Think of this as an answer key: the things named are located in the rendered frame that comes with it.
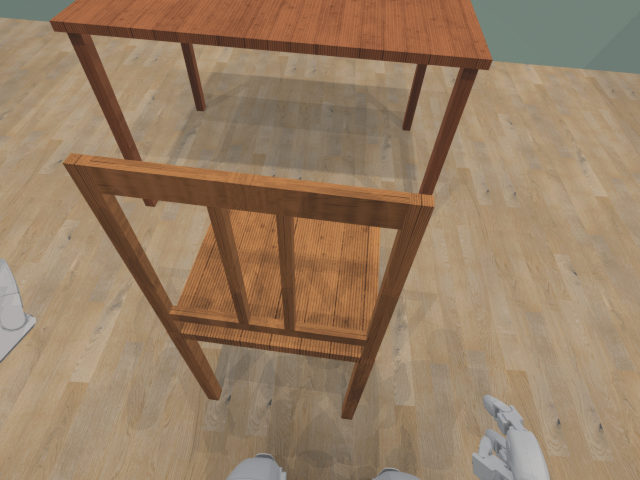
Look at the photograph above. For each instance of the robot left hand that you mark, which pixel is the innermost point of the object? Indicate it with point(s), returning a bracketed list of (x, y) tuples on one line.
[(14, 323)]

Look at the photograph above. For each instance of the right robot shin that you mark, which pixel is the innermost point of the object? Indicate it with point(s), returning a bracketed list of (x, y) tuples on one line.
[(387, 469)]

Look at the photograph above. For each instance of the robot left thigh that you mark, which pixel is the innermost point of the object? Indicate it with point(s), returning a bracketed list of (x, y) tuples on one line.
[(257, 469)]

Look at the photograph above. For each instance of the robot right hand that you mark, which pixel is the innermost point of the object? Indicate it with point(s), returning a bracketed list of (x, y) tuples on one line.
[(520, 455)]

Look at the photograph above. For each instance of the table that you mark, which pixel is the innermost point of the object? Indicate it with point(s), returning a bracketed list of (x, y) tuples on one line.
[(422, 32)]

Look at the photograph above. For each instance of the chair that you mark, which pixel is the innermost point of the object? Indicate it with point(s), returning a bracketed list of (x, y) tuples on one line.
[(286, 265)]

